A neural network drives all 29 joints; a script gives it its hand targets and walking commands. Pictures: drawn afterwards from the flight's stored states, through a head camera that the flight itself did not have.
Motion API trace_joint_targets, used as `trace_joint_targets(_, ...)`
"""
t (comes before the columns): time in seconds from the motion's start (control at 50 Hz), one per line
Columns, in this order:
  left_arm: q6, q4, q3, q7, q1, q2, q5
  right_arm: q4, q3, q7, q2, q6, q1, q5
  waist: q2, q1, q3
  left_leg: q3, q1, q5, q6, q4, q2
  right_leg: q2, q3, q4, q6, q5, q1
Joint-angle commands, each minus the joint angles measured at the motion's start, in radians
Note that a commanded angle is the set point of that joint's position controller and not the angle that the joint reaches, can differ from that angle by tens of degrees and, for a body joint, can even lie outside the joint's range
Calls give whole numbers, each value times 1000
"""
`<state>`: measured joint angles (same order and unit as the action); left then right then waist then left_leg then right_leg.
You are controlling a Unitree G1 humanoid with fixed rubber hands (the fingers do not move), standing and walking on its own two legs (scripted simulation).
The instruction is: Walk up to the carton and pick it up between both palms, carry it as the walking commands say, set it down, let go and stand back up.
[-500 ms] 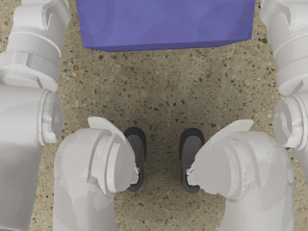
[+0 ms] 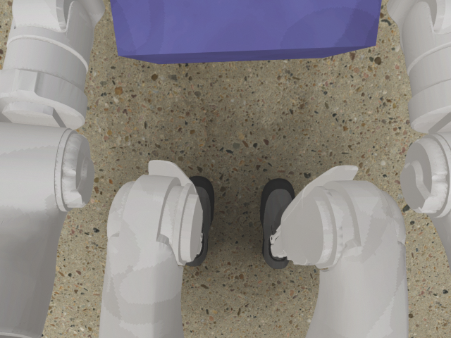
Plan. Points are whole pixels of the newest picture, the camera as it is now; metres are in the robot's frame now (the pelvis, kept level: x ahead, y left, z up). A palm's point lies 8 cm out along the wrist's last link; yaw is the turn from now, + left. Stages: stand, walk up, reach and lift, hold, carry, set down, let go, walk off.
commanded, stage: reach and lift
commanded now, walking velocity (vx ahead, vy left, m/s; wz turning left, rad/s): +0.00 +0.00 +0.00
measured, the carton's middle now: out of the picture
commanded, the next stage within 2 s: none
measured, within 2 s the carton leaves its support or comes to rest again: neither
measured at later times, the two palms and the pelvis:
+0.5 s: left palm out of the picture +0.57 +0.20 -0.10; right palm out of the picture +0.58 -0.18 -0.09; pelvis -0.01 +0.00 +0.03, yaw +0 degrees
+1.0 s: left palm out of the picture +0.55 +0.19 -0.02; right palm out of the picture +0.55 -0.18 -0.02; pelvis -0.03 +0.00 +0.08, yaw +0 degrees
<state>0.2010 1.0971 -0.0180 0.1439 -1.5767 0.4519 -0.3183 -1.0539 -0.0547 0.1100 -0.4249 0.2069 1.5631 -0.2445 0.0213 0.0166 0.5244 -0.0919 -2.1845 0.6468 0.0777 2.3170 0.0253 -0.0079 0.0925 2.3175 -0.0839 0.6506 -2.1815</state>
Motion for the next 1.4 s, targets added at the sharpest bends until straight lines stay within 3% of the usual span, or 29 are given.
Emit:
trace_joint_targets(0.0,-11,-413,191,-247,-646,-863,-56,372,226,-238,762,-23,676,-81,-57,3,-1582,124,812,-581,-46,-210,78,-88,-111,-177,14,-494,702)
trace_joint_targets(0.08,-2,-402,188,-255,-689,-885,-68,359,215,-249,780,-14,705,-79,-58,-32,-1603,127,834,-611,-44,-209,78,-87,-104,-198,19,-487,622)
trace_joint_targets(0.12,3,-400,166,-258,-690,-850,-42,341,218,-251,797,4,697,-84,-54,28,-1567,100,777,-539,-35,-230,75,-82,-112,-224,22,-452,633)
trace_joint_targets(0.14,11,-478,186,-260,-714,-880,-57,373,232,-256,805,10,666,-81,-56,-12,-1665,100,840,-605,-43,-227,73,-90,-121,-213,11,-535,746)
trace_joint_targets(0.22,40,-392,137,-275,-658,-909,-20,400,224,-271,786,29,715,-49,-36,4,-1636,107,774,-528,-38,-237,74,-82,-107,-223,19,-477,701)
trace_joint_targets(0.34,57,-541,172,-290,-720,-944,-20,438,201,-288,874,59,681,-38,-55,-21,-1786,121,887,-620,-34,-254,82,-94,-101,-245,28,-519,715)
trace_joint_targets(0.36,59,-587,163,-288,-694,-939,-19,504,233,-287,885,63,685,-62,-31,31,-1901,92,905,-644,-42,-258,89,-86,-106,-247,19,-591,837)
trace_joint_targets(0.38,70,-467,115,-289,-640,-916,6,488,218,-289,838,60,729,-35,39,-16,-1788,112,774,-553,-28,-271,87,-88,-99,-251,26,-556,808)
trace_joint_targets(0.4,74,-555,157,-293,-665,-942,-8,550,268,-286,885,73,711,-57,12,38,-1911,99,847,-580,-32,-285,96,-90,-117,-256,30,-601,905)
trace_joint_targets(0.42,82,-458,141,-291,-641,-928,17,482,218,-287,858,75,723,-33,-19,25,-1795,106,822,-553,-22,-297,84,-90,-104,-269,31,-517,767)
trace_joint_targets(0.44,83,-588,174,-288,-670,-971,-8,596,238,-284,844,76,740,-44,-41,-1,-1962,111,979,-651,-30,-284,93,-104,-99,-278,26,-569,820)
trace_joint_targets(0.46,86,-503,147,-288,-688,-933,13,423,226,-285,900,95,670,-21,-8,13,-1795,108,837,-558,-34,-308,84,-92,-99,-285,24,-510,765)
trace_joint_targets(0.66,127,-704,206,-311,-647,-1010,10,663,279,-287,933,125,677,-40,-18,-10,-2223,105,1004,-661,-32,-377,97,-101,-123,-356,30,-687,1021)
trace_joint_targets(0.68,135,-547,129,-309,-622,-982,64,528,216,-287,884,128,669,3,-26,-10,-1992,109,845,-520,-31,-381,88,-95,-108,-364,35,-549,868)
trace_joint_targets(0.8,160,-553,121,-333,-634,-1020,69,492,210,-318,951,162,645,28,1,-23,-1963,105,839,-444,-27,-458,98,-100,-120,-442,26,-460,886)
trace_joint_targets(0.82,164,-568,133,-339,-582,-1046,73,559,239,-317,973,158,627,21,-25,20,-2061,93,903,-506,-28,-462,108,-101,-130,-453,35,-531,944)
trace_joint_targets(0.9,168,-558,100,-352,-642,-1040,100,523,235,-327,1003,175,670,29,-1,28,-2035,80,804,-438,-18,-497,94,-102,-132,-468,38,-504,955)
trace_joint_targets(0.92,169,-641,140,-350,-711,-1027,68,578,242,-331,964,174,685,29,8,-15,-2153,95,888,-458,-24,-494,94,-102,-133,-467,32,-504,985)
trace_joint_targets(0.94,184,-647,155,-349,-678,-1032,71,562,241,-328,985,183,668,11,-11,0,-2228,89,962,-493,-29,-500,94,-107,-114,-472,30,-524,1019)
trace_joint_targets(0.98,203,-477,96,-358,-615,-1062,103,492,185,-341,953,189,691,56,-43,-18,-1999,98,893,-383,-24,-538,90,-103,-108,-511,30,-374,844)
trace_joint_targets(1.04,200,-679,158,-346,-702,-1072,75,621,245,-342,1018,196,699,23,-5,6,-2329,98,1028,-505,-26,-552,106,-114,-113,-521,36,-516,1037)
trace_joint_targets(1.06,211,-581,141,-352,-642,-1058,84,531,219,-344,985,207,648,52,-7,-31,-2193,91,944,-462,-34,-559,95,-102,-116,-539,29,-476,980)
trace_joint_targets(1.08,209,-572,134,-360,-636,-1069,103,482,199,-353,1058,215,634,44,-29,23,-2150,88,957,-441,-24,-579,101,-107,-117,-560,27,-436,951)
trace_joint_targets(1.1,207,-686,160,-362,-669,-1082,83,565,233,-355,1047,215,631,20,-46,10,-2292,85,1010,-498,-27,-570,102,-113,-133,-560,28,-507,1040)
trace_joint_targets(1.14,210,-576,121,-373,-640,-1087,107,505,219,-361,1060,216,616,48,-7,28,-2159,86,922,-403,-17,-602,102,-109,-136,-587,34,-411,1024)
trace_joint_targets(1.2,221,-652,155,-369,-683,-1093,80,609,224,-361,996,212,693,41,-24,-29,-2302,104,1012,-474,-39,-591,101,-110,-111,-568,31,-488,1028)
trace_joint_targets(1.22,223,-673,183,-363,-713,-1109,76,628,227,-364,1014,212,704,29,-67,-19,-2359,109,1106,-488,-33,-614,101,-118,-112,-581,28,-487,1017)
trace_joint_targets(1.28,232,-595,133,-368,-621,-1099,92,567,247,-375,1059,233,663,24,2,21,-2271,100,1025,-432,-25,-656,99,-109,-121,-621,36,-454,1063)
trace_joint_targets(1.38,228,-725,199,-365,-679,-1148,65,599,236,-375,1058,233,625,29,-65,-24,-2409,104,1181,-510,-43,-678,110,-120,-113,-666,29,-491,1074)
